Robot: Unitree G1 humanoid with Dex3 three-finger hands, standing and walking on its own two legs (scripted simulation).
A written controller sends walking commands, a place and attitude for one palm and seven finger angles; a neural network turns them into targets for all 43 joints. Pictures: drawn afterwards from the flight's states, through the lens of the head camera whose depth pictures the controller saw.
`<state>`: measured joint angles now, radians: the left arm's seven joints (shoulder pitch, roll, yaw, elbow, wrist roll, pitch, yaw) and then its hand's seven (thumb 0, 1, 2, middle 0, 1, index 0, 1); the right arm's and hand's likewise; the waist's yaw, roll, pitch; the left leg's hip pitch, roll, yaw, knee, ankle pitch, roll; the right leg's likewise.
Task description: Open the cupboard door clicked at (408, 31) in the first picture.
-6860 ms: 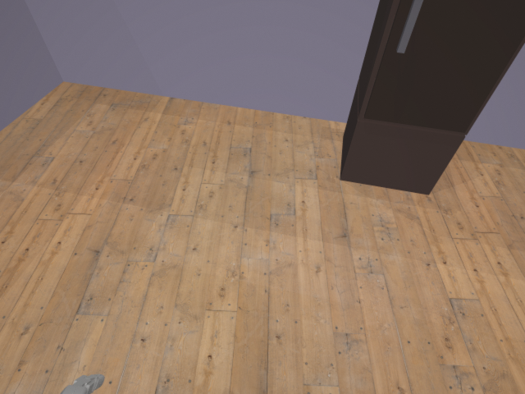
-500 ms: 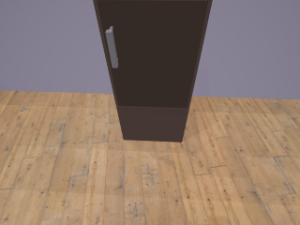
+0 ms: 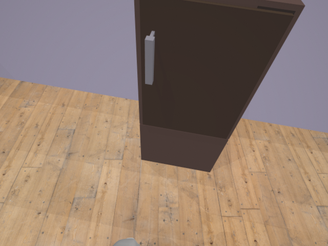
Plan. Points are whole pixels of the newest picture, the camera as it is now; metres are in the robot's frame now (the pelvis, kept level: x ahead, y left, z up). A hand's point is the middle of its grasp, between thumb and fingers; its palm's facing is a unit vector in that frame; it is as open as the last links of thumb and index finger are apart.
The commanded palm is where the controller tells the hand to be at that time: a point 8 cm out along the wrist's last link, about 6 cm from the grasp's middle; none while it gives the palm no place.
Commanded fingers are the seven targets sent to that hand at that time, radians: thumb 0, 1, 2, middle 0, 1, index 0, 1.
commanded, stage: take the last steps up to it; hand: left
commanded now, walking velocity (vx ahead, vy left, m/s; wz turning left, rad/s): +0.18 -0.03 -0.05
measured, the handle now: (150, 58) +0.67 +0.12 +0.08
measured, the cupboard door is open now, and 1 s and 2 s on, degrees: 0 0 0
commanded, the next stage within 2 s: come to a stop and stand still in 0.12 s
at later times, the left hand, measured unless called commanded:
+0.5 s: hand (115, 214) +0.22 +0.16 -0.15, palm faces -0.03 -0.98 -0.21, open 7.4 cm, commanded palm none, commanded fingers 0.00 0.90 0.90 -0.20 -0.30 -0.20 -0.30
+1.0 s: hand out of the picture +0.08 +0.22 -0.15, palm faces +0.02 -0.98 -0.19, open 7.4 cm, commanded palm none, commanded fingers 0.00 0.90 0.90 -0.20 -0.30 -0.20 -0.30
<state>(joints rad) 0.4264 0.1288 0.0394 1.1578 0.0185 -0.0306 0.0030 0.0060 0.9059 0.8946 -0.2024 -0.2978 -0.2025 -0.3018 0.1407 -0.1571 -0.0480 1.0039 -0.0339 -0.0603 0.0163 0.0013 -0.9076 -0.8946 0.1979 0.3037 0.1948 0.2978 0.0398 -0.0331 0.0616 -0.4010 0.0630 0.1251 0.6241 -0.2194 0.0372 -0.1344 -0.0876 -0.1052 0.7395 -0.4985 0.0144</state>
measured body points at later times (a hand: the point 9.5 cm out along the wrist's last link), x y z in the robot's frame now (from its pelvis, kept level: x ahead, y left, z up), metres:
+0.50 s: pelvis +0.11 -0.01 +0.01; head +0.14 -0.03 +0.46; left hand +0.22 +0.21 -0.13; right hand +0.09 -0.22 -0.16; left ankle +0.06 +0.10 -0.70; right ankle +0.16 -0.12 -0.72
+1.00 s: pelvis +0.08 +0.03 +0.02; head +0.09 +0.04 +0.47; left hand +0.08 +0.28 -0.14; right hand +0.09 -0.20 -0.12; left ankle +0.07 +0.14 -0.72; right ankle +0.04 -0.09 -0.69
